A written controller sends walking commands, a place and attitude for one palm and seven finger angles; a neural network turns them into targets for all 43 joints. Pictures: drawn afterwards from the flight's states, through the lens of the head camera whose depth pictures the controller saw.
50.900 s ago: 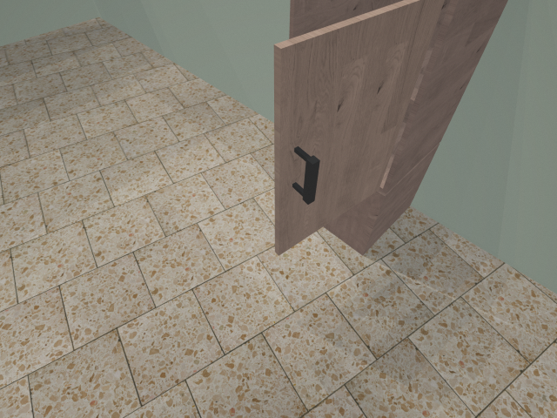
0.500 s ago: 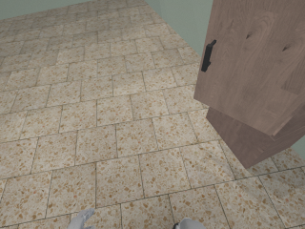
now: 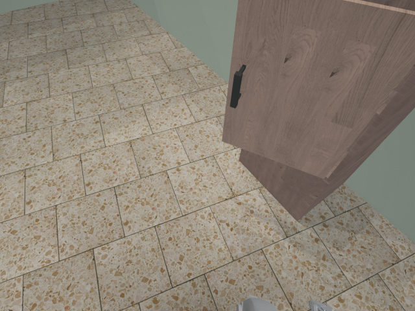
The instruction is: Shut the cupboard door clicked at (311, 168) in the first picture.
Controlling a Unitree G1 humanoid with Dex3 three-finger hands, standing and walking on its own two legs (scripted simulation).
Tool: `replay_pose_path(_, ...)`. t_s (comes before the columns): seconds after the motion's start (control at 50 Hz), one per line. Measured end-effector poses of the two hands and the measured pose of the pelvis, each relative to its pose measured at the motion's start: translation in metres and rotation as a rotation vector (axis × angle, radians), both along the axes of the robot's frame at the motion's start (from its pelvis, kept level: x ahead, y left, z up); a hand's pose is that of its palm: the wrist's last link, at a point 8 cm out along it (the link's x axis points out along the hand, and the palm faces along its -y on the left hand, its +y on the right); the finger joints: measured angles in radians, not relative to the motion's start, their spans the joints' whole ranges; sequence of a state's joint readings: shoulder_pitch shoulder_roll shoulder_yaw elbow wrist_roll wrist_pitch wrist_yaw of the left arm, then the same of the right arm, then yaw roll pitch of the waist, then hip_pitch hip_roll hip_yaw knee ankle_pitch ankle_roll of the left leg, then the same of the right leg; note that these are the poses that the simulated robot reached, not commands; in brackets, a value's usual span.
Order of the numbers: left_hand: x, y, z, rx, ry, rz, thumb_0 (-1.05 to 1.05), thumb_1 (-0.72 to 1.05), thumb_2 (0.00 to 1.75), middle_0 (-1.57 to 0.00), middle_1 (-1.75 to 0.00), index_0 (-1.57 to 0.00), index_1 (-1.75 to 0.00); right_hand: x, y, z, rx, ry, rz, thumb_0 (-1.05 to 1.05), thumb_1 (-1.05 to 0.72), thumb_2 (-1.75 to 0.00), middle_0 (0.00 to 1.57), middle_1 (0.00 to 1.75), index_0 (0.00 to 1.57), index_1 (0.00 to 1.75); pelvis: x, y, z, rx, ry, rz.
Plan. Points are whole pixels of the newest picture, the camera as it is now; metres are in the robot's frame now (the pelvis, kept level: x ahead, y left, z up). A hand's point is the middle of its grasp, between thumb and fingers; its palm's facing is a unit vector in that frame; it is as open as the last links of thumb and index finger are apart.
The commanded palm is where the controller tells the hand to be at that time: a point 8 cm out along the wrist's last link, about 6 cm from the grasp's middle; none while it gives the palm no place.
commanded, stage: turn to face it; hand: left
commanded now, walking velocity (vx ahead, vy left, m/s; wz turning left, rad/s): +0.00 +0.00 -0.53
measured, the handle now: (238, 86) +0.73 -0.02 -0.03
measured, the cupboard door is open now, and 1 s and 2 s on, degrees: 30 30 30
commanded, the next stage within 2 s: take the last steps up to it in 0.46 s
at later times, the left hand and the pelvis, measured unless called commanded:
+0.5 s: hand (133, 289) +0.17 +0.19 -0.18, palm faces -0.23 -0.95 -0.19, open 7.4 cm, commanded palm none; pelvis +0.02 +0.02 -0.01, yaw -14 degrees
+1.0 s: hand out of the picture +0.11 +0.19 -0.19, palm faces -0.24 -0.96 -0.15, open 7.4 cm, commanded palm none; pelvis +0.09 +0.02 -0.01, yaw -17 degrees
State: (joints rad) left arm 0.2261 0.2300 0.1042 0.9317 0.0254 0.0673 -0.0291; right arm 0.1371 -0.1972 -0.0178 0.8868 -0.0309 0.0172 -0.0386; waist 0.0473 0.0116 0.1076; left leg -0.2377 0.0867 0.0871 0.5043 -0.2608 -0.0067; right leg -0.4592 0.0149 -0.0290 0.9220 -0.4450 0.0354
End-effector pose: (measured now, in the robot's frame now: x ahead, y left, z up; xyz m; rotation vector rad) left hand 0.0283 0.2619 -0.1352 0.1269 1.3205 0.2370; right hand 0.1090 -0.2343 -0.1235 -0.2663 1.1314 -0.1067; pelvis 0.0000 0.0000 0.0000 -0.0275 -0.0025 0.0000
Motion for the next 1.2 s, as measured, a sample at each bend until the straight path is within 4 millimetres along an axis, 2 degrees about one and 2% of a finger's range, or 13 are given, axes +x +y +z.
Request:
replay_pose_path(0.08, 0.044, -0.001, 0.006, 0.038, -0.048, -0.108, 0.01, 0.91, 0.9, -0.2, -0.3, -0.2, -0.3, -0.029, -0.023, -0.011, 0.002, 0.039, -0.101, 0.0, -0.9, -0.9, 0.2, 0.3, 0.21, 0.3, 0.006, -0.006, -0.005, -0.004, -0.003, -0.062)
replay_pose_path(0.14, 0.075, -0.006, 0.003, 0.08, -0.096, -0.183, 0.01, 0.91, 0.9, -0.2, -0.3, -0.2, -0.3, -0.05, -0.044, -0.027, 0.005, 0.068, -0.175, 0.0, -0.9, -0.9, 0.2, 0.3, 0.21, 0.3, 0.01, -0.015, -0.018, 0.014, 0.006, -0.098)
replay_pose_path(0.24, 0.101, -0.018, 0.009, 0.091, -0.12, -0.254, 0.01, 0.91, 0.9, -0.2, -0.3, -0.2, -0.3, -0.073, -0.055, -0.025, -0.021, 0.113, -0.255, 0.01, -0.9, -0.9, 0.2, 0.3, 0.2, 0.3, 0.011, -0.011, -0.013, 0.013, 0.0, -0.136)
replay_pose_path(0.32, 0.116, -0.023, 0.005, 0.057, -0.126, -0.295, 0.01, 0.91, 0.9, -0.2, -0.3, -0.2, -0.3, -0.081, -0.046, -0.015, -0.022, 0.101, -0.291, 0.01, -0.91, -0.9, 0.19, 0.3, 0.2, 0.3, 0.015, -0.004, -0.009, 0.023, -0.001, -0.167)
replay_pose_path(0.44, 0.137, -0.022, -0.014, -0.019, -0.124, -0.336, 0.01, 0.91, 0.9, -0.2, -0.3, -0.2, -0.3, -0.097, -0.013, -0.01, -0.032, 0.079, -0.335, 0.0, -0.91, -0.9, 0.2, 0.3, 0.2, 0.3, 0.022, 0.016, -0.015, 0.004, -0.003, -0.218)
replay_pose_path(0.56, 0.147, -0.029, -0.004, -0.053, -0.107, -0.377, 0.01, 0.91, 0.9, -0.2, -0.3, -0.2, -0.3, -0.127, 0.017, -0.002, 0.006, 0.159, -0.374, 0.0, -0.9, -0.9, 0.2, 0.3, 0.2, 0.3, 0.024, 0.021, 0.0, -0.006, 0.008, -0.264)
replay_pose_path(0.64, 0.148, -0.038, 0.001, -0.048, -0.094, -0.41, 0.01, 0.91, 0.9, -0.2, -0.3, -0.2, -0.3, -0.145, 0.025, -0.007, 0.041, 0.195, -0.421, 0.0, -0.9, -0.9, 0.2, 0.3, 0.21, 0.3, 0.024, 0.019, 0.002, -0.008, 0.015, -0.289)
replay_pose_path(0.74, 0.14, -0.049, -0.004, -0.029, -0.087, -0.431, 0.01, 0.91, 0.9, -0.2, -0.3, -0.2, -0.3, -0.164, 0.023, -0.026, 0.09, 0.23, -0.477, 0.0, -0.9, -0.9, 0.2, 0.3, 0.21, 0.3, 0.028, 0.009, -0.008, 0.014, 0.007, -0.312)
replay_pose_path(0.84, 0.114, -0.045, -0.003, -0.035, -0.02, -0.389, 0.01, 0.91, 0.9, -0.2, -0.3, -0.2, -0.3, -0.149, 0.017, -0.021, 0.094, 0.237, -0.477, 0.01, -0.9, -0.9, 0.2, 0.3, 0.2, 0.3, 0.046, 0.008, -0.002, 0.006, -0.006, -0.308)
replay_pose_path(0.92, 0.096, -0.035, -0.011, -0.051, 0.071, -0.354, 0.01, 0.91, 0.9, -0.2, -0.3, -0.2, -0.3, -0.115, 0.014, -0.014, 0.074, 0.185, -0.462, 0.01, -0.91, -0.9, 0.2, 0.3, 0.2, 0.3, 0.066, 0.012, -0.002, 0.006, -0.012, -0.303)
replay_pose_path(1.0, 0.094, -0.02, -0.03, -0.071, 0.156, -0.323, 0.01, 0.91, 0.9, -0.2, -0.3, -0.2, -0.3, -0.078, 0.016, -0.018, 0.034, 0.127, -0.438, 0.0, -0.9, -0.9, 0.2, 0.3, 0.2, 0.3, 0.092, 0.02, -0.014, -0.006, -0.013, -0.304)
replay_pose_path(1.08, 0.12, -0.016, -0.029, -0.063, 0.184, -0.359, 0.01, 0.91, 0.9, -0.2, -0.3, -0.2, -0.3, -0.066, 0.028, -0.016, 0.035, 0.123, -0.458, 0.0, -0.91, -0.9, 0.2, 0.3, 0.2, 0.3, 0.108, 0.022, -0.012, 0.012, -0.018, -0.332)
replay_pose_path(1.2, 0.197, -0.036, -0.009, -0.061, 0.043, -0.398, 0.01, 0.91, 0.9, -0.2, -0.3, -0.2, -0.3, -0.068, 0.05, -0.011, 0.101, 0.225, -0.482, 0.0, -0.9, -0.9, 0.2, 0.3, 0.2, 0.3, 0.135, 0.014, 0.003, 0.016, -0.009, -0.331)
